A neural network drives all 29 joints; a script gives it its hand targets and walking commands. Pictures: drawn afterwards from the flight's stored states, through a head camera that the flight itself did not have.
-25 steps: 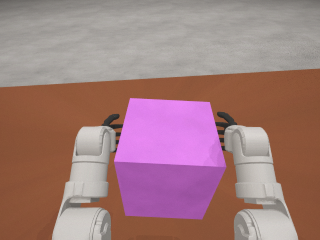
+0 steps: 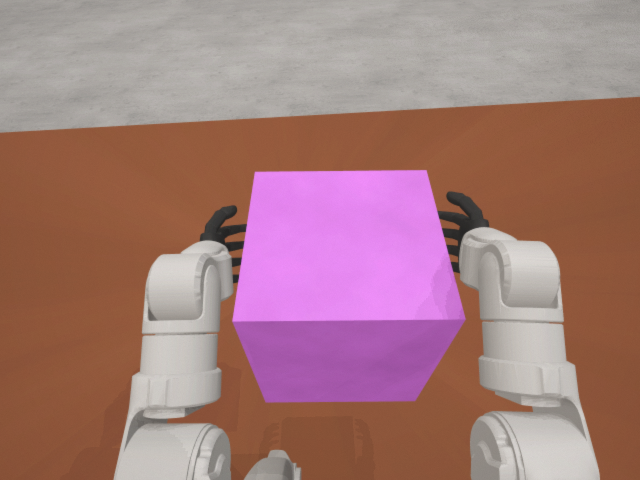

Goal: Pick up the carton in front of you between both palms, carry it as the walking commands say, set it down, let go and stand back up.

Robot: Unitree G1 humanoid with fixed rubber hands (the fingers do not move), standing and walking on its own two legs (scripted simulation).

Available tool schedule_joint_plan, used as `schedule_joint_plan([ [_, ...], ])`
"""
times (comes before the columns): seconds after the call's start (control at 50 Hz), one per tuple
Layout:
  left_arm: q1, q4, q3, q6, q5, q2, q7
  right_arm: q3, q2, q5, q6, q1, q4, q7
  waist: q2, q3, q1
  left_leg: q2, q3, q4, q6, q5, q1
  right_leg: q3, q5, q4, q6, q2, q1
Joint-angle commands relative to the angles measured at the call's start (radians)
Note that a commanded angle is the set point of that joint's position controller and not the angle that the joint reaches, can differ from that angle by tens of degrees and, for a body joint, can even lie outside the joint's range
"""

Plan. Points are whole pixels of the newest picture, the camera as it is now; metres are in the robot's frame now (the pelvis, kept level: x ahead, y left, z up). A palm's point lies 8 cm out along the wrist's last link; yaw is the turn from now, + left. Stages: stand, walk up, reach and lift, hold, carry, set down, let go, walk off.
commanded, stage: carry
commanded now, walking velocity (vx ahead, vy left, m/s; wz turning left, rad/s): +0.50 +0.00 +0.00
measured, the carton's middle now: (340, 294) +0.36 +0.02 +0.03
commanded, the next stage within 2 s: none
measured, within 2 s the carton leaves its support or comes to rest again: neither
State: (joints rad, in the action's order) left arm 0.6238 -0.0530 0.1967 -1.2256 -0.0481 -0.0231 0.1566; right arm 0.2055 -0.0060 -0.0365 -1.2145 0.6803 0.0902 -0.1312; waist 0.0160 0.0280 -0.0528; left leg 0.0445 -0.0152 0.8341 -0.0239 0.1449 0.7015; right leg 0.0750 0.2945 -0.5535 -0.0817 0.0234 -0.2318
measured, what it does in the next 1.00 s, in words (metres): goes down: left foot 0.05 m lower, then right foot 0.04 m lower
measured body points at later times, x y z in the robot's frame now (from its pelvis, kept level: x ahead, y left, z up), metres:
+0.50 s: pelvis +0.29 +0.05 -0.05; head +0.35 +0.06 +0.40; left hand +0.66 +0.18 +0.02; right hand +0.64 -0.12 +0.03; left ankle +0.24 +0.09 -0.77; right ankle +0.39 -0.11 -0.71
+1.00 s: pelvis +0.59 +0.01 -0.08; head +0.63 +0.00 +0.37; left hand +0.94 +0.19 +0.01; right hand +0.97 -0.11 +0.01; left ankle +0.67 +0.18 -0.75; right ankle +0.55 -0.03 -0.81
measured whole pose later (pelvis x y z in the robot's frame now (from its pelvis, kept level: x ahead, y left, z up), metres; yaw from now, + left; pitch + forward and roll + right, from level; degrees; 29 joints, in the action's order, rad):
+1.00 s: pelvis +0.59 +0.01 -0.08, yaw +2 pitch +5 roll +2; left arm 0.63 -0.10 0.20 -1.20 -0.03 0.00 0.14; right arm 0.20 0.03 -0.08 -1.21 0.65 0.07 -0.13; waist -0.01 0.00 -0.07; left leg 0.05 0.01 0.99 -0.02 0.22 0.73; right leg 0.08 0.19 -0.53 -0.15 0.07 -0.30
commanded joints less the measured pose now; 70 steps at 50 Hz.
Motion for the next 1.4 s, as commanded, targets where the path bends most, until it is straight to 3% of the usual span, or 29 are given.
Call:
schedule_joint_plan([
  [0.0,0.786,0.150,-0.660,0.035,0.472,-1.065,-0.266,-0.614,1.093,0.342,0.018,0.587,-0.069,0.185,-0.129,0.405,-0.056,-0.059,-0.071,-0.207,-0.012,-0.188,0.026,-0.170,-0.713,0.028,-0.094,-0.161,0.400],
  [0.06,0.758,0.084,-0.671,0.046,0.469,-1.080,-0.288,-0.596,1.065,0.302,0.019,0.554,-0.024,0.203,-0.138,0.369,-0.058,-0.069,-0.088,-0.387,-0.052,-0.345,-0.150,-0.141,-0.617,-0.040,-0.064,-0.147,0.344],
  [0.12,0.776,0.030,-0.683,0.060,0.479,-1.100,-0.305,-0.553,1.023,0.262,0.032,0.513,0.025,0.217,-0.068,0.453,0.068,-0.037,-0.102,-0.444,-0.059,-0.409,-0.592,-0.043,-0.541,-0.407,0.008,-0.100,0.147],
  [0.14,0.769,0.005,-0.672,0.066,0.471,-1.101,-0.309,-0.527,1.005,0.256,0.034,0.500,0.048,0.226,0.051,0.509,0.068,0.137,0.067,-0.277,-0.041,-0.642,-0.828,-0.027,-0.070,-0.600,0.034,-0.064,-0.093],
  [0.16,0.780,-0.040,-0.657,0.055,0.477,-1.140,-0.310,-0.506,0.971,0.230,0.042,0.505,0.084,0.227,0.280,0.620,0.098,0.380,0.466,-0.228,-0.233,-0.697,-1.121,-0.069,0.333,-0.841,0.070,0.051,-0.411],
  [0.18,0.777,-0.026,-0.648,0.061,0.471,-1.131,-0.307,-0.519,0.991,0.246,0.051,0.483,0.097,0.232,0.274,0.660,0.128,0.386,0.592,-0.320,-0.311,-0.265,-1.106,-0.113,0.320,-0.942,0.062,0.026,-0.520],
  [0.2,0.831,0.011,-0.663,0.071,0.479,-1.144,-0.302,-0.540,1.045,0.276,0.062,0.514,0.059,0.241,0.204,0.569,0.121,0.301,0.552,-0.378,-0.276,-0.076,-0.985,-0.120,0.273,-0.899,0.046,-0.009,-0.554],
  [0.26,0.864,0.093,-0.658,0.094,0.473,-1.170,-0.270,-0.631,1.146,0.400,0.080,0.710,-0.120,0.257,0.053,0.480,0.085,0.235,0.408,-0.423,-0.208,-0.082,-0.733,-0.113,0.144,-0.733,0.050,-0.071,-0.483],
  [0.42,0.655,0.147,-0.678,0.131,0.368,-1.119,-0.211,-0.737,1.172,0.477,0.099,0.617,-0.187,0.274,0.082,0.510,0.119,0.167,0.227,-0.334,-0.173,-0.631,-0.875,-0.054,-0.090,-0.465,0.060,-0.070,-0.611],
  [0.56,0.655,0.192,-0.687,0.111,0.337,-0.987,-0.212,-0.761,1.084,0.478,0.096,0.587,-0.192,0.273,0.076,0.412,0.179,0.074,0.125,-0.270,-0.143,-0.645,-0.899,0.036,-0.411,-0.023,0.013,0.012,-0.478],
  [0.6,0.635,0.157,-0.661,0.089,0.321,-0.936,-0.217,-0.750,1.055,0.472,0.083,0.573,-0.151,0.272,0.080,0.388,0.161,0.069,0.095,-0.214,-0.125,-0.578,-0.834,0.032,-0.497,0.094,-0.013,0.019,-0.337],
  [0.64,0.603,0.102,-0.619,0.069,0.304,-0.888,-0.224,-0.731,1.039,0.467,0.068,0.574,-0.096,0.272,0.073,0.423,0.075,0.051,0.023,-0.027,-0.084,-0.633,-0.718,0.063,-0.539,0.174,-0.038,0.029,-0.050],
  [0.66,0.599,0.081,-0.596,0.060,0.297,-0.869,-0.229,-0.718,1.032,0.462,0.061,0.582,-0.071,0.273,0.035,0.449,0.024,0.022,-0.016,0.131,-0.062,-0.472,-0.575,0.028,-0.587,0.161,-0.037,-0.025,0.146],
  [0.68,0.595,0.048,-0.569,0.050,0.294,-0.854,-0.236,-0.696,1.024,0.453,0.053,0.606,-0.048,0.272,-0.077,0.498,0.028,-0.021,-0.037,0.298,-0.049,0.049,-0.347,-0.171,-0.914,-0.021,-0.038,-0.209,0.366],
  [0.7,0.614,0.006,-0.544,0.042,0.288,-0.824,-0.237,-0.677,1.044,0.449,0.036,0.615,-0.005,0.269,-0.281,0.567,0.018,-0.121,-0.001,0.479,-0.010,0.495,-0.080,-0.507,-1.054,-0.074,-0.157,-0.392,0.610],
  [0.72,0.613,-0.024,-0.526,0.035,0.299,-0.823,-0.240,-0.661,1.048,0.448,0.026,0.633,0.010,0.262,-0.287,0.618,-0.016,-0.117,0.033,0.637,-0.015,0.526,0.060,-0.662,-0.742,-0.022,-0.276,-0.433,0.673],
  [0.74,0.640,-0.010,-0.545,0.038,0.334,-0.883,-0.250,-0.652,1.056,0.437,0.025,0.661,-0.011,0.254,-0.217,0.596,-0.025,-0.083,0.067,0.651,-0.029,0.466,0.139,-0.721,-0.268,0.084,-0.291,-0.405,0.581],
  [0.76,0.732,0.033,-0.578,0.038,0.377,-0.955,-0.261,-0.641,1.075,0.428,0.024,0.707,-0.031,0.248,-0.108,0.509,-0.006,-0.049,0.065,0.583,-0.035,0.382,0.121,-0.647,-0.160,0.129,-0.231,-0.345,0.429],
  [0.8,0.863,0.100,-0.622,0.039,0.456,-1.060,-0.278,-0.620,1.116,0.408,0.028,0.712,-0.055,0.232,-0.034,0.431,0.028,-0.013,0.063,0.415,-0.019,0.292,0.019,-0.494,-0.240,0.164,-0.163,-0.290,0.220],
  [0.96,0.866,0.171,-0.661,0.060,0.523,-1.121,-0.293,-0.634,1.123,0.344,0.053,0.637,-0.123,0.179,-0.117,0.478,-0.012,-0.006,-0.005,0.142,0.008,0.019,0.119,-0.282,-0.795,0.085,-0.093,-0.216,0.397],
  [1.12,0.709,0.051,-0.648,0.057,0.466,-1.062,-0.301,-0.646,1.054,0.304,0.033,0.564,-0.065,0.193,-0.119,0.384,-0.079,-0.093,-0.097,-0.348,-0.044,-0.336,-0.018,-0.164,-0.758,-0.027,-0.074,-0.115,0.444],
  [1.18,0.705,-0.026,-0.646,0.065,0.460,-1.076,-0.310,-0.607,1.035,0.291,0.035,0.543,0.008,0.214,-0.127,0.399,-0.002,-0.099,-0.116,-0.467,-0.079,-0.399,-0.332,-0.114,-0.783,-0.216,-0.035,-0.108,0.318],
  [1.2,0.718,-0.049,-0.645,0.070,0.459,-1.081,-0.314,-0.588,1.032,0.286,0.040,0.534,0.029,0.222,-0.104,0.428,0.056,-0.065,-0.105,-0.492,-0.076,-0.426,-0.511,-0.062,-0.703,-0.369,-0.005,-0.091,0.220],
  [1.22,0.727,-0.064,-0.636,0.077,0.452,-1.088,-0.317,-0.563,1.019,0.279,0.044,0.524,0.048,0.231,-0.010,0.477,0.079,0.071,0.028,-0.361,-0.067,-0.630,-0.744,-0.044,-0.326,-0.563,0.012,-0.056,-0.001],
  [1.24,0.739,-0.097,-0.629,0.069,0.452,-1.115,-0.318,-0.535,1.003,0.265,0.049,0.529,0.093,0.235,0.214,0.561,0.085,0.323,0.367,-0.209,-0.199,-0.925,-1.019,-0.052,0.270,-0.748,0.058,0.044,-0.290],
  [1.26,0.753,-0.104,-0.603,0.069,0.448,-1.124,-0.314,-0.525,0.995,0.266,0.056,0.526,0.117,0.239,0.272,0.640,0.137,0.405,0.600,-0.266,-0.362,-0.596,-1.150,-0.108,0.364,-0.975,0.084,0.071,-0.523],
  [1.3,0.821,-0.030,-0.615,0.087,0.451,-1.137,-0.296,-0.578,1.114,0.345,0.074,0.592,0.046,0.256,0.090,0.515,0.115,0.263,0.538,-0.387,-0.292,-0.116,-0.908,-0.116,0.236,-0.878,0.035,-0.006,-0.569],
  [1.34,0.835,0.032,-0.599,0.103,0.437,-1.147,-0.268,-0.639,1.191,0.438,0.082,0.736,-0.065,0.267,0.007,0.460,0.085,0.226,0.441,-0.434,-0.223,-0.103,-0.724,-0.118,0.144,-0.728,0.041,-0.051,-0.480],
  [1.38,0.793,0.068,-0.607,0.114,0.419,-1.150,-0.243,-0.669,1.224,0.488,0.092,0.762,-0.112,0.271,0.046,0.460,0.075,0.198,0.370,-0.455,-0.183,-0.126,-0.651,-0.096,0.110,-0.649,0.051,-0.058,-0.425],
])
